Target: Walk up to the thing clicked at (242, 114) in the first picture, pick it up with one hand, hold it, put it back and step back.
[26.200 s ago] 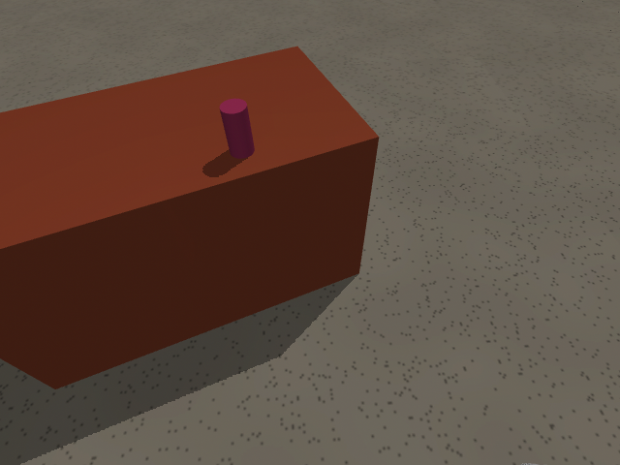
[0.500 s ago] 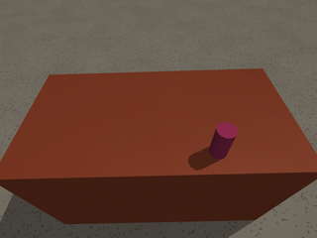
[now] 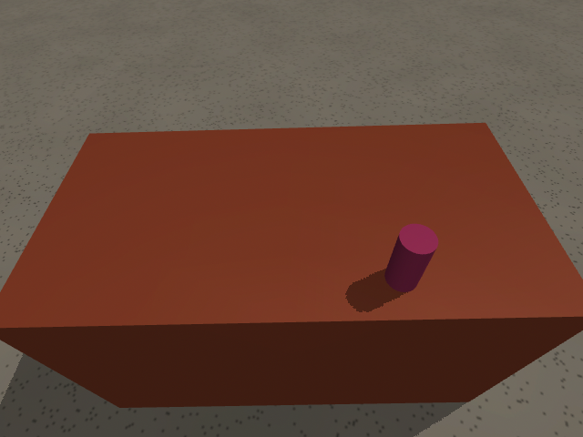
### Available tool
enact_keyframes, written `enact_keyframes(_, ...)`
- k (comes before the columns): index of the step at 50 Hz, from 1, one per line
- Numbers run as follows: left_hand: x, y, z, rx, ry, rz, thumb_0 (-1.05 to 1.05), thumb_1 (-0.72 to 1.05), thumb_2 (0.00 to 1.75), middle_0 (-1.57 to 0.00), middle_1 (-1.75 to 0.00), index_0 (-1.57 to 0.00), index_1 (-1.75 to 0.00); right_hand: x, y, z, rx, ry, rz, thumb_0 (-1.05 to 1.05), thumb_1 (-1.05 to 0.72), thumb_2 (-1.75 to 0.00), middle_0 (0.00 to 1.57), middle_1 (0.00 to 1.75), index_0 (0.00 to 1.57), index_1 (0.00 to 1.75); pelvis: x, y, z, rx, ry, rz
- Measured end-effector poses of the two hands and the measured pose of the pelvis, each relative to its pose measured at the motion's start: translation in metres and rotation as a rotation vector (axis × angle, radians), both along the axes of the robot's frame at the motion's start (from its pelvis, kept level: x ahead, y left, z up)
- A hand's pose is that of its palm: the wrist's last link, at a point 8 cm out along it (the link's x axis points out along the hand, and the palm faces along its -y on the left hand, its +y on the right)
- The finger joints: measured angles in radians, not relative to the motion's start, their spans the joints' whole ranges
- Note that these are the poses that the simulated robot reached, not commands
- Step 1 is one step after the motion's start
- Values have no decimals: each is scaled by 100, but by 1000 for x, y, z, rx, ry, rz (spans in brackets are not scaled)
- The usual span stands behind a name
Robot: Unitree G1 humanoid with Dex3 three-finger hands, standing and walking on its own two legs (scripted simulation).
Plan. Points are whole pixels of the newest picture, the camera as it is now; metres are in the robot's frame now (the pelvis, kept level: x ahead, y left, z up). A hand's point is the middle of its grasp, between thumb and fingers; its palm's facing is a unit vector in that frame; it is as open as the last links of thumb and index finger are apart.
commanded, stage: stand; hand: right
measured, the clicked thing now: (409, 259) +0.40 -0.19 -0.07
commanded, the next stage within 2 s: none
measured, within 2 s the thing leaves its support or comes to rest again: neither
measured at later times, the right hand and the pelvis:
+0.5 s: hand out of the picture +0.07 -0.25 -0.16, palm faces -0.05 +0.94 -0.35, open 7.4 cm; pelvis +0.00 +0.00 +0.00, yaw +0 degrees
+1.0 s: hand out of the picture +0.08 -0.25 -0.16, palm faces -0.04 +0.94 -0.35, open 7.3 cm; pelvis +0.00 +0.00 +0.00, yaw +0 degrees
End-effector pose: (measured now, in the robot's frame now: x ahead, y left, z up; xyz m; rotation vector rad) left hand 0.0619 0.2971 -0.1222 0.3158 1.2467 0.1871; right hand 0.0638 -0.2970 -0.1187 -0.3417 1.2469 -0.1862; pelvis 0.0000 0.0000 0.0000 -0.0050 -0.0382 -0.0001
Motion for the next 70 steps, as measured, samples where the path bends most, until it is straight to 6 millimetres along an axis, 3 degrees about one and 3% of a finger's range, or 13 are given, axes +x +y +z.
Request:
enact_keyframes(6, 1, 1, 1, 2, -4, 1, 0, 91, 90, -20, -30, -21, -30, 3, 1, 0, 2, -8, 4, 0, -74, -86, 20, 30, 20, 30, 1, 0, 0, 1, -1, 1)
enact_keyframes(14, 1, 1, 1, 3, -8, 3, 0, 91, 90, -20, -30, -21, -30, 7, 2, 0, 5, -16, 7, 0, -88, -89, 20, 30, 20, 30, 1, 0, 0, 1, -3, 3)
enact_keyframes(32, -5, 1, 0, 4, 9, 8, 0, 91, 90, -20, -30, -21, -30, 3, 1, -1, 5, 1, 1, 0, -91, -90, 20, 30, 20, 30, 1, 0, 0, 1, 0, 4)
enact_keyframes(54, 2, 1, 2, 5, -14, 3, 0, 91, 90, -20, -30, -21, -30, 8, 2, 0, 8, -17, 5, 0, -91, -90, 20, 30, 20, 30, 1, 0, 0, 1, -4, 4)
enact_keyframes(70, -6, 1, 1, 5, 11, 12, 0, 91, 90, -20, -30, -21, -30, 3, 1, -2, 9, 3, 2, 0, -91, -90, 20, 30, 20, 30, 1, -1, 0, 1, 0, 5)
